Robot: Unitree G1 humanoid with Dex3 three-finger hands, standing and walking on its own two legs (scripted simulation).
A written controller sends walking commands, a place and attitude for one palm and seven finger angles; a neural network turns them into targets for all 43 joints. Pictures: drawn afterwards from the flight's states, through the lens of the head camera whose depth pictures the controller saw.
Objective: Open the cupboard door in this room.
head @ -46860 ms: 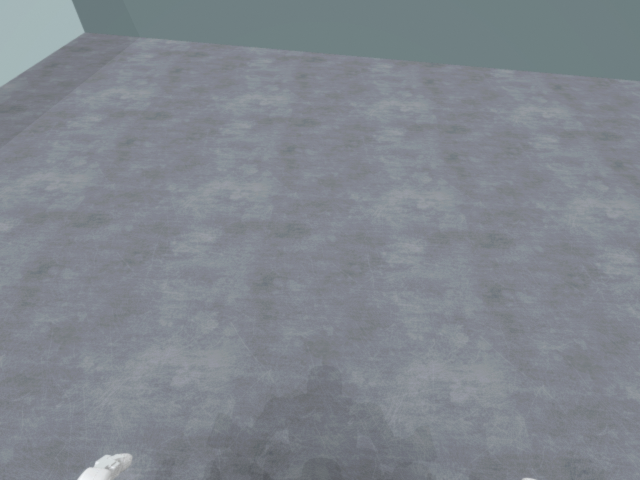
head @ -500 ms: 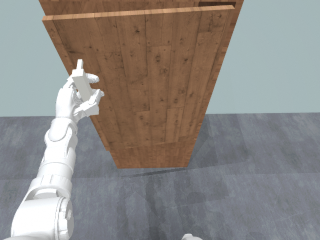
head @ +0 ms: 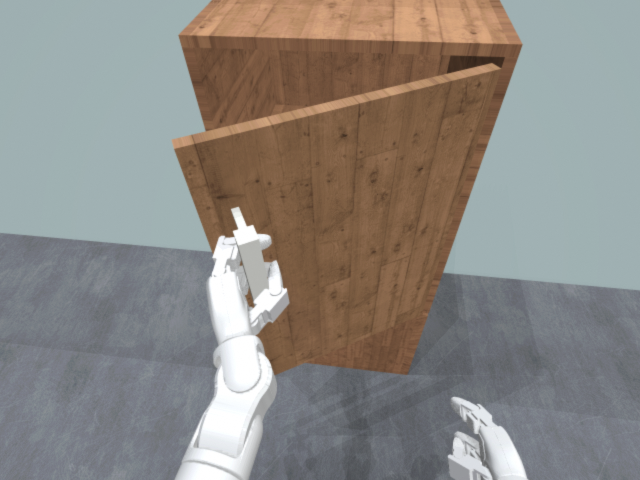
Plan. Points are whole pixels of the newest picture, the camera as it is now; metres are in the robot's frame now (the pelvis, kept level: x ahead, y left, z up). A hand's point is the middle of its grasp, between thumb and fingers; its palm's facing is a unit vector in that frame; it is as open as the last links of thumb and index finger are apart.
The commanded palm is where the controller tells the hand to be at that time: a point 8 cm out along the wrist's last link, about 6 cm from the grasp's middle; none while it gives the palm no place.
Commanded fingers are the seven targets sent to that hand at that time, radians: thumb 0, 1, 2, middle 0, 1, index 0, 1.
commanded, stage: pull the door open along its arc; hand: left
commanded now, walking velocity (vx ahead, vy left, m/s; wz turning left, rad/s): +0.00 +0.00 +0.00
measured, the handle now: (250, 261) +0.37 +0.11 +0.08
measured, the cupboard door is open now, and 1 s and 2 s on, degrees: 31 40 44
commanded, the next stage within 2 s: open thumb and fingers to let go in 0.24 s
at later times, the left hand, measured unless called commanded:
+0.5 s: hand (303, 328) +0.27 +0.04 +0.09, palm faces +0.31 -0.95 -0.01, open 6.6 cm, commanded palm +0.22 +0.08 +0.08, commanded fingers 0.00 0.27 0.63 -0.35 -1.28 -0.35 -1.28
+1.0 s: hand (291, 325) +0.27 +0.05 +0.09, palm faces +0.27 -0.96 +0.00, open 14.1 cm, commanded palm +0.23 +0.09 +0.08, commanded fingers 0.00 -0.50 0.30 -0.20 -0.60 -0.20 -0.60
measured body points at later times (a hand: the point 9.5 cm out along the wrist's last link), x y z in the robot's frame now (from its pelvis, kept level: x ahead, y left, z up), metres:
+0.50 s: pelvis +0.00 -0.03 +0.00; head +0.00 -0.06 +0.45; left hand +0.25 +0.09 +0.09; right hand +0.19 -0.24 -0.09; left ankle -0.01 +0.12 -0.71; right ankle +0.02 -0.09 -0.71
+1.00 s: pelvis -0.01 -0.01 +0.00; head +0.00 -0.03 +0.45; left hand +0.25 +0.10 +0.09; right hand +0.18 -0.21 -0.09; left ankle -0.01 +0.12 -0.71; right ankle +0.02 -0.09 -0.71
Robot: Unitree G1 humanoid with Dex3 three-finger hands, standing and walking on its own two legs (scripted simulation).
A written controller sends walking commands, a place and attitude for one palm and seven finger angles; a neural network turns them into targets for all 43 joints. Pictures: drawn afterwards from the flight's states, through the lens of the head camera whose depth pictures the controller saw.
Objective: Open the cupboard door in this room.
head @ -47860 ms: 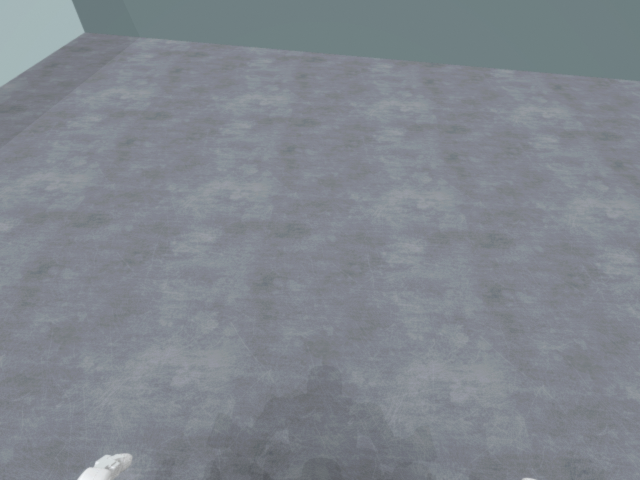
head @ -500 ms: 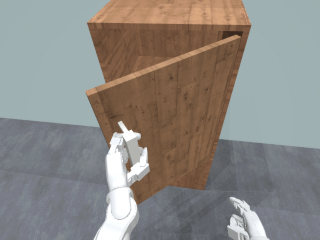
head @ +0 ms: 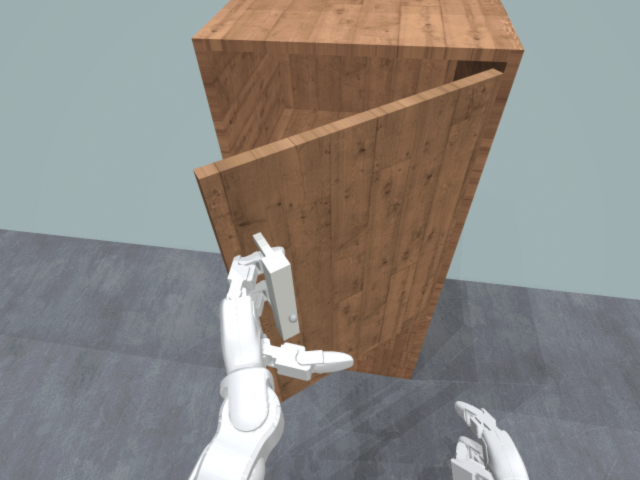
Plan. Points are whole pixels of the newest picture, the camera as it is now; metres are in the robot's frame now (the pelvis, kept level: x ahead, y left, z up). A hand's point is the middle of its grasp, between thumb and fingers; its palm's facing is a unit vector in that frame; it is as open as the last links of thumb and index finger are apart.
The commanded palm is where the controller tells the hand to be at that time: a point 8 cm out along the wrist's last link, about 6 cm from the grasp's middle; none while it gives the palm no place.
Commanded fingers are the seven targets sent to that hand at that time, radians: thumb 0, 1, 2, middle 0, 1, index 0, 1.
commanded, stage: open thumb and fingers to let go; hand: left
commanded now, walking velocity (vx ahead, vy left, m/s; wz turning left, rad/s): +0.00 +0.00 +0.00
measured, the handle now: (274, 287) +0.33 +0.08 +0.08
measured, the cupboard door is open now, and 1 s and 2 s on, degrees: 40 44 43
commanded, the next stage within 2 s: slide the hand sideways off the handle in 0.16 s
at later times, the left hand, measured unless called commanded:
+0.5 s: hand (292, 357) +0.24 +0.05 +0.09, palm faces -0.25 -0.97 +0.00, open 16.3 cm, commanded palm +0.22 +0.09 +0.08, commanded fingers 0.00 -0.50 0.30 -0.15 -0.30 -0.15 -0.30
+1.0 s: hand (262, 380) +0.21 +0.08 +0.08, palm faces -0.15 -0.99 -0.01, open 16.1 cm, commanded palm +0.19 +0.14 +0.08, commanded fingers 0.00 -0.50 0.30 -0.15 -0.30 -0.15 -0.30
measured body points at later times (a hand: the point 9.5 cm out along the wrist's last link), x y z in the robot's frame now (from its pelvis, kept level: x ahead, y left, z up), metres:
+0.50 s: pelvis -0.01 +0.02 +0.00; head +0.00 +0.00 +0.44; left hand +0.24 +0.10 +0.09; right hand +0.17 -0.20 -0.09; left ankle +0.00 +0.13 -0.71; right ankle +0.02 -0.09 -0.71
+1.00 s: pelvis +0.00 +0.01 -0.01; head +0.01 -0.01 +0.44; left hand +0.21 +0.13 +0.09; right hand +0.18 -0.20 -0.08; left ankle +0.00 +0.13 -0.71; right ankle +0.02 -0.09 -0.71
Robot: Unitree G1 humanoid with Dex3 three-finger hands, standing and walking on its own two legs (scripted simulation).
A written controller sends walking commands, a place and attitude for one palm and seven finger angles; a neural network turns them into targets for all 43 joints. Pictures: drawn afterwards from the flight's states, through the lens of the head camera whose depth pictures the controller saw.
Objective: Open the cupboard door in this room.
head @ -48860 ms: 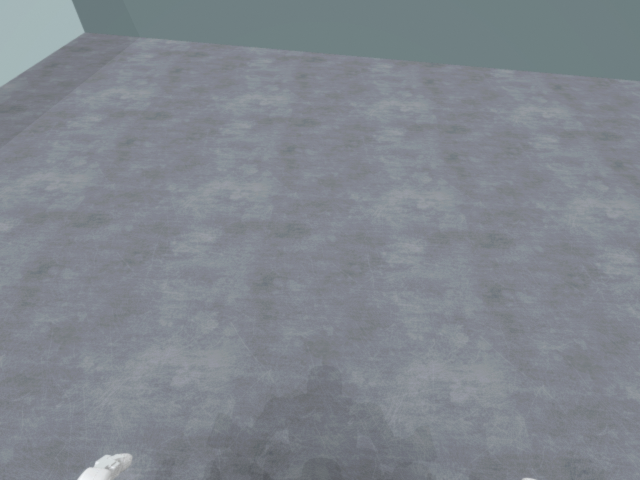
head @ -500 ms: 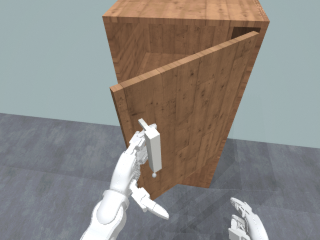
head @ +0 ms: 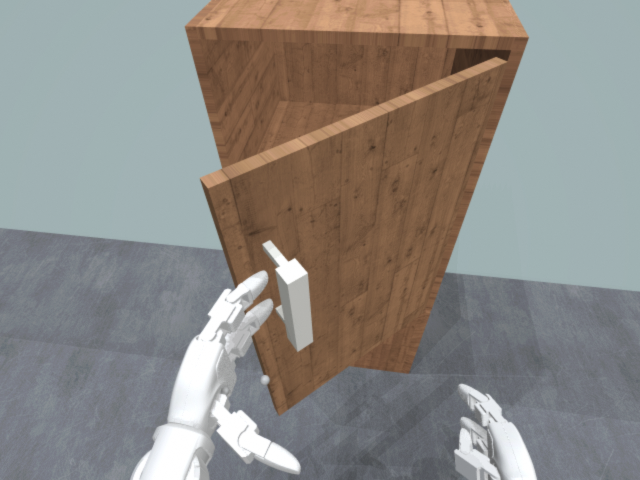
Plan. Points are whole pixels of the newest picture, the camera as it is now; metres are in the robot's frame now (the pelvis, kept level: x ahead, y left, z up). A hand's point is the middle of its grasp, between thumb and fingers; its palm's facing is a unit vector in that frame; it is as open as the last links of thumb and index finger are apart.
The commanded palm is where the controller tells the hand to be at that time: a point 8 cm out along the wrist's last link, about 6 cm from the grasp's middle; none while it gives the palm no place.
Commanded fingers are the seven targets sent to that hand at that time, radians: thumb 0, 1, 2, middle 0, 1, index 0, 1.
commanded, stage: slide the hand sideways off the handle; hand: left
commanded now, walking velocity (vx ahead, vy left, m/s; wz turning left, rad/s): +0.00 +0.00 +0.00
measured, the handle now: (286, 296) +0.31 +0.06 +0.09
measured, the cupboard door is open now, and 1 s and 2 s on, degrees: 44 43 43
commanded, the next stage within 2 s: draw the hand back to the body in 0.46 s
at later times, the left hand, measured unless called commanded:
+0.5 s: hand (195, 413) +0.17 +0.14 +0.09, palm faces -0.09 -1.00 -0.02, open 16.3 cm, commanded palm +0.15 +0.19 +0.09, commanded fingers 0.00 -0.50 0.30 -0.15 -0.30 -0.15 -0.30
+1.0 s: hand (143, 392) +0.18 +0.18 +0.12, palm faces -0.08 -0.99 -0.06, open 16.3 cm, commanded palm +0.15 +0.24 +0.14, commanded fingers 0.00 -0.40 0.34 -0.15 -0.30 -0.15 -0.30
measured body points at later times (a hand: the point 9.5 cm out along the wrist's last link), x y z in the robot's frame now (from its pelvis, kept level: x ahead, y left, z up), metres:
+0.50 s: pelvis +0.00 +0.00 -0.01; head +0.02 -0.01 +0.44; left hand +0.17 +0.19 +0.09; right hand +0.20 -0.22 -0.07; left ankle -0.01 +0.12 -0.70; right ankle +0.02 -0.09 -0.70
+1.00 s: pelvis +0.01 +0.03 +0.00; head +0.00 +0.02 +0.45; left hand +0.18 +0.24 +0.12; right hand +0.20 -0.18 -0.05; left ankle -0.01 +0.12 -0.70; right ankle +0.02 -0.09 -0.70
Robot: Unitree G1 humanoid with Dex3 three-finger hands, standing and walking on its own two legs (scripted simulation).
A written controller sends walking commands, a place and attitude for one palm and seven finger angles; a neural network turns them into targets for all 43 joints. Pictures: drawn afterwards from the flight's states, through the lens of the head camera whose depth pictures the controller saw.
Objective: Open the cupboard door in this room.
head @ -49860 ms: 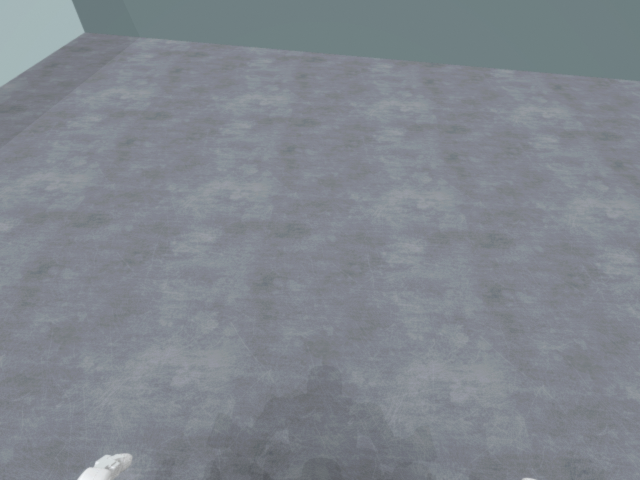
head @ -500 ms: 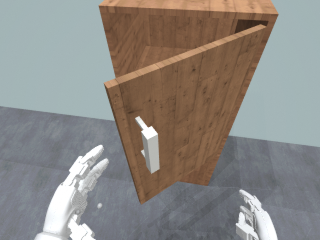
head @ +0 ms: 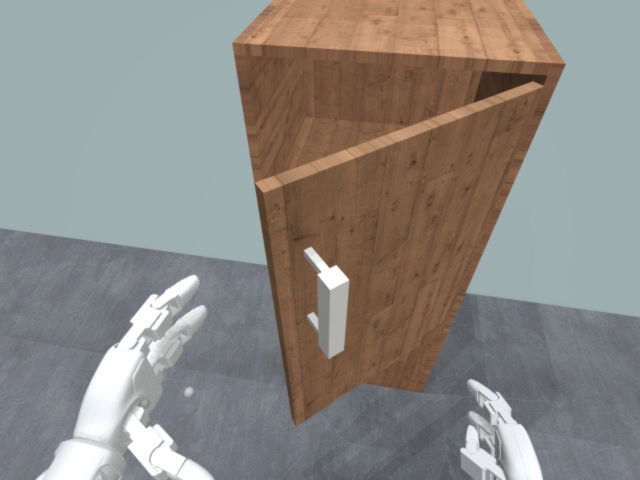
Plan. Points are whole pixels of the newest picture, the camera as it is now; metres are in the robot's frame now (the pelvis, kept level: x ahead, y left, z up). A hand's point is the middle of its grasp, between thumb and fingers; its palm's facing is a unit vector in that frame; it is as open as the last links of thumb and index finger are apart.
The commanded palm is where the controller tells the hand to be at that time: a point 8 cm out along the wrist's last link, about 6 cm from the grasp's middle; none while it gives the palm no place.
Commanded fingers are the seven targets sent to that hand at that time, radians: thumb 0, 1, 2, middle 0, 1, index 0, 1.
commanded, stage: draw the hand back to the body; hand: left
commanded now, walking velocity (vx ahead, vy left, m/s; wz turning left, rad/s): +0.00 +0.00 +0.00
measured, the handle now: (322, 303) +0.31 +0.03 +0.09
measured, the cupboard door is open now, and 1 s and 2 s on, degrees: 43 43 43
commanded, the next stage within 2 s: step back with the hand held close in 1.14 s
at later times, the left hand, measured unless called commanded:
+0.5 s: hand (101, 346) +0.19 +0.22 +0.16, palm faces +0.35 -0.86 -0.37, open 12.3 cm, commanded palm +0.15 +0.27 +0.18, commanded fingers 0.00 0.48 0.72 -0.19 -0.30 -0.19 -0.30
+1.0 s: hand (85, 332) +0.20 +0.23 +0.19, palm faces +0.44 -0.81 -0.39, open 7.6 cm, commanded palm +0.15 +0.27 +0.21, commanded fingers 0.00 0.90 0.90 -0.20 -0.30 -0.20 -0.30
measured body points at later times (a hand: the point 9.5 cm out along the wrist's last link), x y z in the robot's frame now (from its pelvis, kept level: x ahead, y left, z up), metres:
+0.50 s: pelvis +0.01 +0.00 +0.03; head +0.00 -0.02 +0.48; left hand +0.17 +0.26 +0.19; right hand +0.21 -0.21 -0.04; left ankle -0.01 +0.09 -0.70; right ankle +0.01 -0.13 -0.70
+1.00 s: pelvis +0.01 -0.03 +0.04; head -0.01 -0.06 +0.49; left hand +0.17 +0.27 +0.21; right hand +0.20 -0.25 -0.05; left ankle -0.01 +0.09 -0.70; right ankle +0.01 -0.13 -0.70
